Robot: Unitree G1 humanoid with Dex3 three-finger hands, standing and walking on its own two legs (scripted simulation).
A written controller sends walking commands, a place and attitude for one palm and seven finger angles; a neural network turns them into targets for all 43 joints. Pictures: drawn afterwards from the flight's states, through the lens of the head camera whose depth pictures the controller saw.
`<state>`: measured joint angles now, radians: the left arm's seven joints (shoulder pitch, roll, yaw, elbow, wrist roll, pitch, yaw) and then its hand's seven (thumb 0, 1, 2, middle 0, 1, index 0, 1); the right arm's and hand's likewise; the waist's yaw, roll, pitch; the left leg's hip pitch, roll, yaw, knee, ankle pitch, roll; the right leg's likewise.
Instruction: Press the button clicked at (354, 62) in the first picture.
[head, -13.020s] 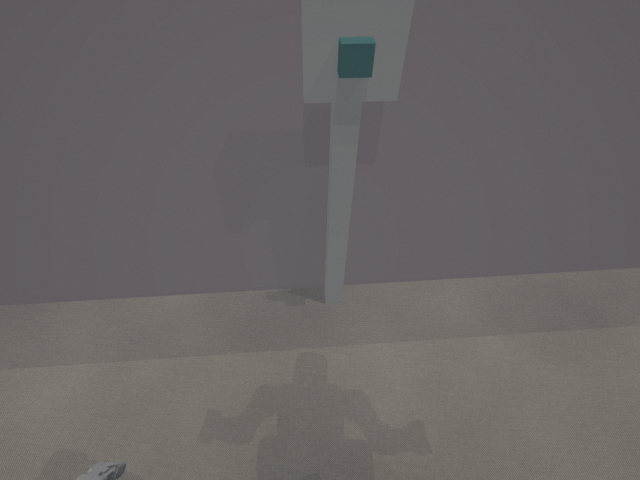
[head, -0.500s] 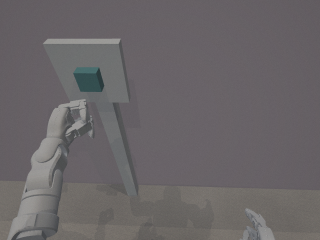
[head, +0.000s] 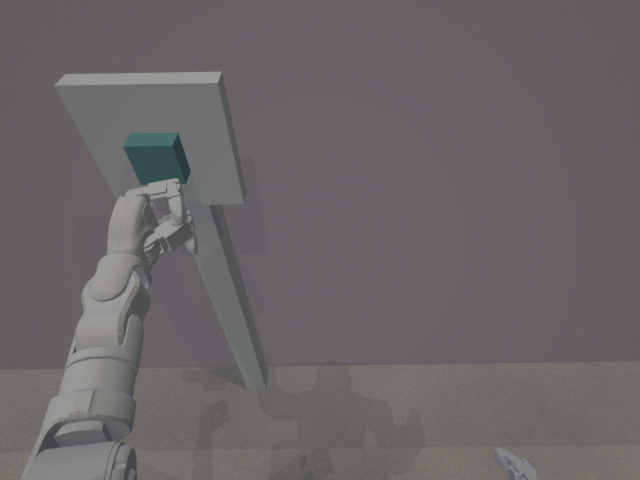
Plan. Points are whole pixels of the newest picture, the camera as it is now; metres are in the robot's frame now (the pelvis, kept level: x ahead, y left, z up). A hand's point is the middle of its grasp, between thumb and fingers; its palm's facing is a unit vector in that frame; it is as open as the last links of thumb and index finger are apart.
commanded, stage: aim a knuckle at the button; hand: left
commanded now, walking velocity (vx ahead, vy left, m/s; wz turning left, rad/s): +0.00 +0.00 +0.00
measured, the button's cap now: (159, 157) +0.48 +0.23 +0.17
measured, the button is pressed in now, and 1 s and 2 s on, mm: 0 0 13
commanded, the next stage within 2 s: press the button with the knuckle in 0.52 s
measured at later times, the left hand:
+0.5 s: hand (184, 231) +0.38 +0.18 +0.13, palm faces +0.05 -1.00 +0.00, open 3.1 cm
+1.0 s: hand (182, 215) +0.40 +0.19 +0.14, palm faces +0.05 -1.00 +0.00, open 3.1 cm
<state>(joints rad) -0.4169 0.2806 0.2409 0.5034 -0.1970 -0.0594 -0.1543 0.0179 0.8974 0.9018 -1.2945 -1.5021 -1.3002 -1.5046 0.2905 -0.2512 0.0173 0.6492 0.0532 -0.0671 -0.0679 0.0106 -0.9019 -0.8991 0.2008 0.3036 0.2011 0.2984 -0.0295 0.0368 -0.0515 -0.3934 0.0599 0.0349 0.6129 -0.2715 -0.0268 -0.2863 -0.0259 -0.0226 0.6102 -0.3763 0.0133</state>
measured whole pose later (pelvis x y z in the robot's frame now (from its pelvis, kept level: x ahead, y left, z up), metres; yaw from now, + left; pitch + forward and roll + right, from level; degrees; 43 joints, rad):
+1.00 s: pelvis -0.01 +0.00 +0.00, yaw +1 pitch +4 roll -1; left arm -0.59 0.33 0.26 0.71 -0.19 -0.08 -0.17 0.02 0.90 0.90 -1.30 -1.50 -1.30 -1.50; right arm 0.28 -0.26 0.03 0.66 0.06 -0.05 -0.08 0.01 -0.90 -0.90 0.20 0.30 0.20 0.30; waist -0.04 0.03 -0.04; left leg -0.45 0.06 0.02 0.64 -0.26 -0.03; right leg -0.33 -0.02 -0.04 0.63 -0.37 0.01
